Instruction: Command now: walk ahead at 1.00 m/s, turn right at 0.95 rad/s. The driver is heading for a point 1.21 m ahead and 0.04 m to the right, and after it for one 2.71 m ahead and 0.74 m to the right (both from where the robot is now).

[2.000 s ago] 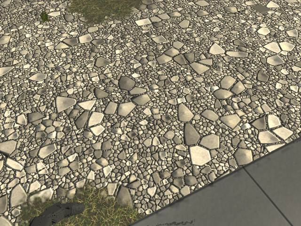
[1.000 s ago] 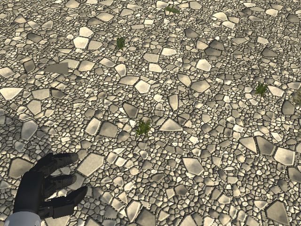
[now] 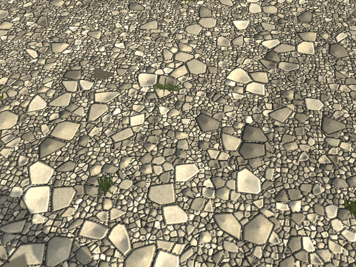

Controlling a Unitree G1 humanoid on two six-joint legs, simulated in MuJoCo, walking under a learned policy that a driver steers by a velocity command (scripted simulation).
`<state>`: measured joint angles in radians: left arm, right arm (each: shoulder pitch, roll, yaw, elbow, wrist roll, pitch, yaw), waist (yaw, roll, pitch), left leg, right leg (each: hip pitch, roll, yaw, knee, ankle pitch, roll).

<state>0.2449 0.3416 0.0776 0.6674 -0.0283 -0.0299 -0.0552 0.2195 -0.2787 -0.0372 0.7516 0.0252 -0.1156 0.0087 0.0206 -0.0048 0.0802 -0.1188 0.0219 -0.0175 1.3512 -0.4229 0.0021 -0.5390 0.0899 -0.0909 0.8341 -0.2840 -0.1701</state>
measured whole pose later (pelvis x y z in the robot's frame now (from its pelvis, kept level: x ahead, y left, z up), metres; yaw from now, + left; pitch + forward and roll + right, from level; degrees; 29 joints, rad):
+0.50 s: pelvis +0.44 +0.04 +0.04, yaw -27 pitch +0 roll +3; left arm 0.27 0.32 0.05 0.68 -0.03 -0.04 0.00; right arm 0.23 -0.29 -0.07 0.68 -0.01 -0.11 0.02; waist -0.02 -0.04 0.04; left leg -0.31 -0.03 0.00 0.53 -0.21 -0.02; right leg -0.44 0.01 0.07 1.34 -0.35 -0.07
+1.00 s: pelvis +0.80 -0.16 +0.04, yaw -13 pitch +0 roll -3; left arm 0.31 0.30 0.08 0.76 0.01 -0.09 -0.01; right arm 0.27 -0.33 -0.06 0.71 0.05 -0.03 0.00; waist 0.03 0.05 0.01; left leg -0.61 0.11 -0.01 1.30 -0.31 0.04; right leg -0.17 -0.02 -0.12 0.45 -0.28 0.03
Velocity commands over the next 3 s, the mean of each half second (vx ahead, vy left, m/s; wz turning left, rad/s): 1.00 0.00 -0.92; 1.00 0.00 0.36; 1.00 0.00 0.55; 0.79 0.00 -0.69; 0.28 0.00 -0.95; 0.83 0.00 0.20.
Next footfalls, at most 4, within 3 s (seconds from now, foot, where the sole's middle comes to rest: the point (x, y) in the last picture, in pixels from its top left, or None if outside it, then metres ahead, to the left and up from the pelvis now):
0.36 left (160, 236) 0.57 0.12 -0.73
0.82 right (269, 187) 0.78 -0.31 -0.73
1.24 left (217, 107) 1.23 -0.12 -0.73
1.74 right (235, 48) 1.70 -0.25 -0.73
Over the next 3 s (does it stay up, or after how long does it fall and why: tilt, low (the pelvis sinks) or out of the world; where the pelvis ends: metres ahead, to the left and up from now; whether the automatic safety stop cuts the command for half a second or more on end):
stays up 2.02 -0.45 0.01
